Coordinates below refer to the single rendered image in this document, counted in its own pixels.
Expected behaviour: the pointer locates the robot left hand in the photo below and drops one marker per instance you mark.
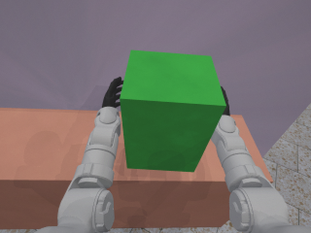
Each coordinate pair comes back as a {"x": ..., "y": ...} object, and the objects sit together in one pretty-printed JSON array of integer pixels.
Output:
[{"x": 110, "y": 97}]

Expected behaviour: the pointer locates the right robot forearm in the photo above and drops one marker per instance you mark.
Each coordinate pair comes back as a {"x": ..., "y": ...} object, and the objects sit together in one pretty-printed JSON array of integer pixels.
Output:
[{"x": 240, "y": 168}]

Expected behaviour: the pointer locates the carton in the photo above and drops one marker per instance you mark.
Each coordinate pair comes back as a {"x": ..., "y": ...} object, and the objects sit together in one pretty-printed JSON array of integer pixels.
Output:
[{"x": 171, "y": 104}]

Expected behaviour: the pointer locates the right robot upper arm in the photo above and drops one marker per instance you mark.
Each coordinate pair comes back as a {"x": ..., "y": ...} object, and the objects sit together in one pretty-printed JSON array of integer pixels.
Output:
[{"x": 260, "y": 210}]

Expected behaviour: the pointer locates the left robot upper arm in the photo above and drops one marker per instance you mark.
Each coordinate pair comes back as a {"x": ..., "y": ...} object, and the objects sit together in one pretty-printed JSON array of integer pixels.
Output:
[{"x": 84, "y": 210}]

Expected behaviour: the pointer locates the robot right hand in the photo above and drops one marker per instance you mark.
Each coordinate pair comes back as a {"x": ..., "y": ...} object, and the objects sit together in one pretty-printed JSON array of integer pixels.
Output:
[{"x": 226, "y": 111}]

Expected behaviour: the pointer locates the left robot forearm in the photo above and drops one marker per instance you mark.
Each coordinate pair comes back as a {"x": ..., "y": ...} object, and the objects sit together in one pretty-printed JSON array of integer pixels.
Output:
[{"x": 96, "y": 169}]

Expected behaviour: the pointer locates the pedestal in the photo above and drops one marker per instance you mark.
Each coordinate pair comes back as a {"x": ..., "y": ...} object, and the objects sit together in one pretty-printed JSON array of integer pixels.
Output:
[{"x": 40, "y": 150}]

